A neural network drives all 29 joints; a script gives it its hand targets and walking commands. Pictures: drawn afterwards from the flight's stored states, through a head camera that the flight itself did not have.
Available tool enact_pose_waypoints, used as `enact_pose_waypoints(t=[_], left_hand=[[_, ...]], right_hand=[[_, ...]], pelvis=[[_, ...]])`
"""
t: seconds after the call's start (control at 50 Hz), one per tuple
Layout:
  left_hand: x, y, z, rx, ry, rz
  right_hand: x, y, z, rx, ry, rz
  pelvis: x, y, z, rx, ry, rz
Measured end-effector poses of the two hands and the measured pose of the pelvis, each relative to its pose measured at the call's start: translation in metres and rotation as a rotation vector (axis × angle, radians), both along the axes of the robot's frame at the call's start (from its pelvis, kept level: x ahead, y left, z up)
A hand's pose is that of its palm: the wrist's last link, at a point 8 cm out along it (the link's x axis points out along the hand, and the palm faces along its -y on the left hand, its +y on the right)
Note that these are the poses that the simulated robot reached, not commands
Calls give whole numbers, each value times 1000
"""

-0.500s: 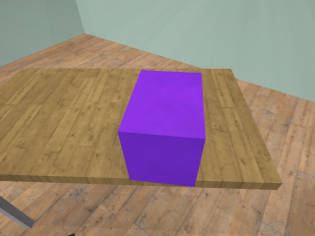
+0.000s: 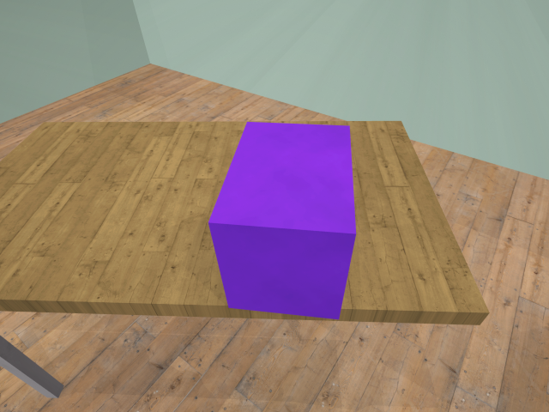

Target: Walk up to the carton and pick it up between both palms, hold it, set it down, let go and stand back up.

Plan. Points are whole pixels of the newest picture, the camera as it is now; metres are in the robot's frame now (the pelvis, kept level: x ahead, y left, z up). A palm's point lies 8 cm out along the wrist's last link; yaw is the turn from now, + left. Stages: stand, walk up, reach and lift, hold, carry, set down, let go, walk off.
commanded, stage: stand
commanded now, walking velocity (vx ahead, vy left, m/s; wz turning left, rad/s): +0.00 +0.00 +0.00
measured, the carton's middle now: (290, 214) +0.47 +0.01 +0.03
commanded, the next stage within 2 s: none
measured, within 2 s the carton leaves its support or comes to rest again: neither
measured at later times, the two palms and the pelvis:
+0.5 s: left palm out of the picture +0.07 +0.29 -0.10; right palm out of the picture +0.06 -0.28 -0.11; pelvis -0.01 +0.00 +0.00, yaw +0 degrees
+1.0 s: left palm out of the picture +0.06 +0.29 -0.11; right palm out of the picture +0.05 -0.28 -0.11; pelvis -0.01 +0.00 +0.00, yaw +0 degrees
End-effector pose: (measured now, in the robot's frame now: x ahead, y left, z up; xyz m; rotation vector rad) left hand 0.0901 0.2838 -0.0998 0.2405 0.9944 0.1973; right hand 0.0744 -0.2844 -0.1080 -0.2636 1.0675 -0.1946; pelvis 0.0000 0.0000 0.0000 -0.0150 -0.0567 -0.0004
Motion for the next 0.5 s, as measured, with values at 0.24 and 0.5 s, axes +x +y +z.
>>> enact_pose_waypoints(t=[0.24, 0.5], left_hand=[[-10, 1, -3, -1, 28, 4], [-18, 2, -5, 1, 43, 10]], right_hand=[[-12, 0, -3, 1, 35, -7], [-17, 0, -4, 1, 40, -7]], pelvis=[[-4, 0, 0, 0, -6, 0], [-9, 1, 0, -1, -12, 0]])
